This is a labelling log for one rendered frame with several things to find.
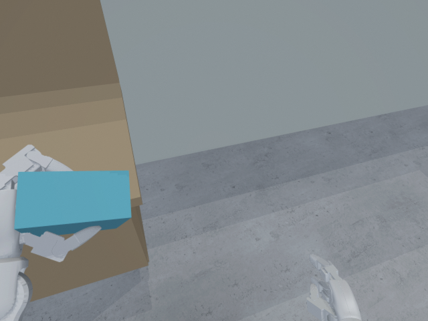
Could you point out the robot left hand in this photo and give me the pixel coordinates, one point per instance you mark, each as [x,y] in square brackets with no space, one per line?
[49,245]

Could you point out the sponge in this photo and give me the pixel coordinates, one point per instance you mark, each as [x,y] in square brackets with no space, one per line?
[65,202]

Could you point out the robot right hand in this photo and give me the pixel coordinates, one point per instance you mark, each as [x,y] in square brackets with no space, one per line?
[337,301]

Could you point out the left robot forearm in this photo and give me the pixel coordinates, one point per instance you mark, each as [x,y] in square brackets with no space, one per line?
[15,288]

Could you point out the table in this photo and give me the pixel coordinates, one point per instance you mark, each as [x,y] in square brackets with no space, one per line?
[60,92]

